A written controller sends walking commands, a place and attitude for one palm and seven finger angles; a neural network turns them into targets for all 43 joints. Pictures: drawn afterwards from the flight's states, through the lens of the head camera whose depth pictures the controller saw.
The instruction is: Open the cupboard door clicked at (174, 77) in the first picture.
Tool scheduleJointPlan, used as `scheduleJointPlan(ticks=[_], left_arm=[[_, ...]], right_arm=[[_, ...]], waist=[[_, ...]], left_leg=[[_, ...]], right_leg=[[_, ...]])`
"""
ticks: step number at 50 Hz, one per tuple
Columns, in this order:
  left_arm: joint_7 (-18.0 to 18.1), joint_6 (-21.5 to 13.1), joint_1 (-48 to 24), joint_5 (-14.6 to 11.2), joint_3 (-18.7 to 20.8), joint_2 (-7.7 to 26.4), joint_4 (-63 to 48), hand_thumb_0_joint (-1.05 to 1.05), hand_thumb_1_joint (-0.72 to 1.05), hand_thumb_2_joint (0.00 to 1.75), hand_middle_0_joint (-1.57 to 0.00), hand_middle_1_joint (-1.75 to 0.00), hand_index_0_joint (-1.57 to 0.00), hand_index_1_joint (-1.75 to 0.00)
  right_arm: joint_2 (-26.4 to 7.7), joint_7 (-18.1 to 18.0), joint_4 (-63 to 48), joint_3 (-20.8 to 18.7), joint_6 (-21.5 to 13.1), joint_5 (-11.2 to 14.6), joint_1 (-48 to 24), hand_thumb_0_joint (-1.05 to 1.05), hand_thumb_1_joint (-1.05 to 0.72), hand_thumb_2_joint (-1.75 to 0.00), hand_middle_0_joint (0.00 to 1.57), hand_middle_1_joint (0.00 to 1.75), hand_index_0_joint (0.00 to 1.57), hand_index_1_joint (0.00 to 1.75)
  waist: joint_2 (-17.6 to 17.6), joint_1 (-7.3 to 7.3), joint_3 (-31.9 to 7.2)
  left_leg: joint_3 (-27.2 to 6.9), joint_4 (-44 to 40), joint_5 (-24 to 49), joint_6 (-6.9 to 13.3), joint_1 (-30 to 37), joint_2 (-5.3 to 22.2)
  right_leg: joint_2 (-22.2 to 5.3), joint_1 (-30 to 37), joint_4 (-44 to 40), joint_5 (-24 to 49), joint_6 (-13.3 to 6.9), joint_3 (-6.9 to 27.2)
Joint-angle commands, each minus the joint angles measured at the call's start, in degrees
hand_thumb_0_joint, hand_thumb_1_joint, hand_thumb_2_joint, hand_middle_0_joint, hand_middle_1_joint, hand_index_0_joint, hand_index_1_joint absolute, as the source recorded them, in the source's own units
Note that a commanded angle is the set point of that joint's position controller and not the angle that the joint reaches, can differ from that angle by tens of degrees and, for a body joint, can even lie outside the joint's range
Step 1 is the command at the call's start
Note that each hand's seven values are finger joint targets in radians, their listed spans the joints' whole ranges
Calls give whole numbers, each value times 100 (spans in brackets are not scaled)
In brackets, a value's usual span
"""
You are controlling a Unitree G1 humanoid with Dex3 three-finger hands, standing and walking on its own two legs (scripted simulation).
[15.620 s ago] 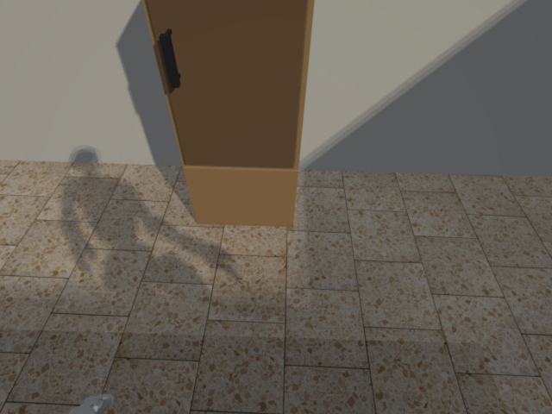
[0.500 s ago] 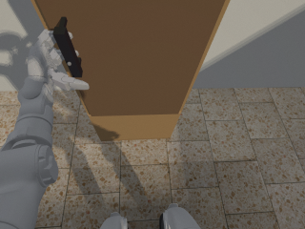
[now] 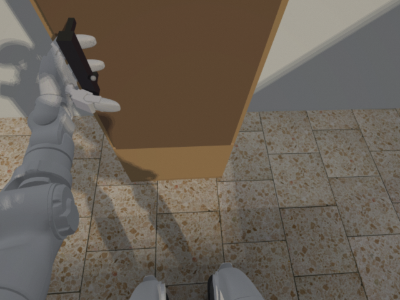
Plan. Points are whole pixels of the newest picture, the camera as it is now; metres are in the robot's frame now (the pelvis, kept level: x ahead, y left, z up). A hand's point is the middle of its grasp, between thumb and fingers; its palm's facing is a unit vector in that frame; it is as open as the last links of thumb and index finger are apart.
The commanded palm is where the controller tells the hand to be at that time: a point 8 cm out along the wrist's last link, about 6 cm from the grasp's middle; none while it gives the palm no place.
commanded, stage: slide the fingers in behind the handle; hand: left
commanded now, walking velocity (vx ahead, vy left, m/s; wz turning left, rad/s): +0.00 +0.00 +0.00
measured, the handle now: (83, 60) +0.57 +0.18 +0.10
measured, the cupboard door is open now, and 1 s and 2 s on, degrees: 0 0 32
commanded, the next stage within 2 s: close the thumb around the handle in 0.26 s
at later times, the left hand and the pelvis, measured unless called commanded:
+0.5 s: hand (93, 78) +0.52 +0.16 +0.10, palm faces -0.03 -1.00 -0.01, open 13.5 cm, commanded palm +0.50 +0.20 +0.10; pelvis +0.01 +0.01 +0.00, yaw +0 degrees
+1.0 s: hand (93, 78) +0.53 +0.16 +0.09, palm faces -0.02 -1.00 -0.01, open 5.6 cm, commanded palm +0.50 +0.20 +0.10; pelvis +0.01 +0.01 +0.00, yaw +0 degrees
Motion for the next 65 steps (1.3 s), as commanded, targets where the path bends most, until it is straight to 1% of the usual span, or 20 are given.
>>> scheduleJointPlan(ticks=[1, 4, 7, 12, 14, 18, 22, 25, 33, 37, 38, 42, 43, 51, 53, 56, 58, 59, 60, 65], left_arm=[[-114, -437, -2761, -9, -158, 937, -1321, 0, -50, 30, -30, -120, -30, -120], [-101, -405, -2850, -37, -164, 933, -1217, 0, -50, 30, -30, -120, -30, -120], [-96, -372, -2842, 6, -67, 1101, -1124, 0, -50, 30, -30, -120, -30, -120], [-116, -401, -2748, -24, -125, 941, -1228, 0, -50, 30, -30, -120, -30, -120], [-117, -435, -2634, -47, 34, 1116, -1317, 0, -50, 30, -30, -120, -30, -120], [-70, -414, -2630, -44, 36, 1082, -1284, 0, -50, 30, -30, -120, -30, -120], [-12, -419, -2769, 1, -102, 945, -1264, 0, -28, 40, -32, -122, -32, -122], [10, -454, -2701, -2, -161, 812, -1346, 0, -11, 47, -33, -124, -33, -124], [33, -406, -2718, 14, -4, 1011, -1145, 0, 34, 66, -36, -129, -36, -129], [20, -484, -2669, 42, 84, 1139, -1294, 0, 56, 76, -38, -131, -38, -131], [22, -491, -2734, 28, -11, 1042, -1359, 0, 62, 78, -38, -132, -38, -132], [36, -495, -2689, 5, 59, 1094, -1419, 0, 84, 88, -40, -134, -40, -134], [26, -473, -2620, 0, -75, 918, -1372, 0, 90, 90, -40, -135, -40, -135], [71, -533, -2654, -38, -212, 698, -1651, 0, 90, 90, -40, -135, -40, -135], [85, -503, -2545, -24, -138, 810, -1449, 0, 90, 90, -40, -135, -40, -135], [79, -518, -2768, 57, -268, 756, -1440, 0, 90, 90, -40, -135, -40, -135], [79, -486, -2756, 60, -270, 760, -1333, 0, 90, 90, -40, -135, -40, -135], [78, -521, -2605, 77, 62, 1171, -1314, 0, 90, 90, -40, -135, -40, -135], [48, -507, -2405, 107, 187, 1349, -1272, 0, 90, 90, -40, -135, -40, -135], [-142, -475, -1710, -78, 131, 1113, -1659, 0, 90, 90, -40, -135, -40, -135]], right_arm=[[-871, -53, -269, -364, -91, 6, 947, 0, -90, -90, 20, 30, 20, 30], [-892, -67, -278, -348, -94, 7, 955, 0, -90, -90, 20, 30, 20, 30], [-911, -81, -259, -355, -92, 18, 958, 0, -90, -90, 20, 30, 20, 30], [-879, -53, -274, -357, -95, -4, 962, 0, -90, -90, 20, 30, 20, 30], [-903, -55, -311, -364, -77, -12, 975, 0, -90, -90, 20, 30, 20, 30], [-889, -46, -318, -364, -50, 3, 930, 0, -90, -90, 20, 30, 20, 30], [-886, -35, -277, -365, -39, -6, 940, 0, -90, -90, 20, 30, 20, 30], [-872, -18, -308, -377, -48, -15, 930, 0, -90, -90, 20, 30, 20, 30], [-891, -33, -279, -362, -27, -14, 947, 0, -90, -90, 20, 30, 20, 30], [-899, -33, -312, -360, -38, -27, 930, 0, -90, -90, 20, 30, 20, 30], [-886, -29, -321, -350, -38, -24, 907, 0, -90, -90, 20, 30, 20, 30], [-899, -23, -315, -372, -26, -32, 946, 0, -90, -90, 20, 30, 20, 30], [-879, -11, -328, -370, -23, -17, 924, 0, -90, -90, 20, 30, 20, 30], [-876, 22, -265, -412, -31, -36, 960, 0, -90, -90, 20, 30, 20, 30], [-891, 7, -252, -411, -18, -23, 939, 0, -90, -90, 20, 30, 20, 30], [-880, -2, -210, -404, -25, -20, 935, 0, -90, -90, 20, 30, 20, 30], [-888, -6, -207, -397, -28, -25, 946, 0, -90, -90, 20, 30, 20, 30], [-929, -34, -230, -400, -21, -30, 987, 0, -90, -90, 20, 30, 20, 30], [-924, -40, -261, -386, -7, -21, 959, 0, -90, -90, 20, 30, 20, 30], [-849, -27, -480, -386, 24, 21, 814, 0, -90, -90, 20, 30, 20, 30]], waist=[[479, -162, -2827], [315, -225, -2533], [290, -207, -2586], [468, -160, -2800], [455, -98, -2921], [323, -86, -2730], [336, -178, -2610], [499, -133, -2788], [209, -157, -2594], [459, -60, -2801], [563, -100, -2776], [530, -73, -2892], [554, -91, -2818], [567, -100, -2978], [308, -128, -2729], [557, -189, -2659], [377, -221, -2561], [349, -90, -2648], [459, -33, -2776], [375, 171, -3042]], left_leg=[[-158, -537, 1924, 148, 1609, -217], [-163, -574, 1779, 173, 1441, -224], [-171, -564, 1675, 165, 1359, -224], [-203, -529, 2133, 132, 1695, -206], [-211, -512, 2332, 130, 1770, -199], [-225, -557, 2225, 115, 1672, -190], [-268, -543, 2215, 103, 1741, -164], [-281, -542, 2397, 76, 1942, -165], [-251, -555, 2123, 104, 1583, -183], [-277, -537, 2241, 73, 1784, -171], [-273, -553, 2238, 69, 1830, -173], [-281, -539, 2396, 65, 1877, -164], [-272, -550, 2398, 61, 1909, -167], [-330, -533, 2778, 23, 2209, -123], [-268, -554, 2480, 68, 1922, -142], [-277, -543, 2370, 66, 1941, -151], [-291, -559, 2209, 81, 1837, -154], [-286, -557, 2304, 94, 1794, -165], [-247, -556, 2381, 96, 1771, -181], [-131, -598, 2646, 106, 1757, -201]], right_leg=[[177, 1511, -538, 1881, -14, 205], [182, 1460, -571, 1769, -14, 194], [169, 1469, -562, 1677, -6, 215], [179, 1410, -484, 1944, -23, 158], [186, 1491, -441, 2076, -39, 140], [193, 1468, -462, 1984, -24, 125], [191, 1226, -457, 1857, -18, 91], [194, 1191, -433, 1892, -26, 71], [191, 1330, -453, 1836, -16, 97], [191, 1265, -410, 1805, -43, 84], [197, 1227, -425, 1783, -39, 84], [203, 1307, -410, 1903, -34, 79], [209, 1253, -435, 1893, -40, 65], [229, 1214, -421, 2032, -32, 29], [223, 1299, -477, 1998, -18, 64], [207, 1134, -459, 1893, -31, 70], [208, 1121, -485, 1780, -24, 64], [202, 1294, -453, 1869, -47, 89], [191, 1415, -434, 1999, -37, 124], [189, 1934, -412, 2475, -33, 141]])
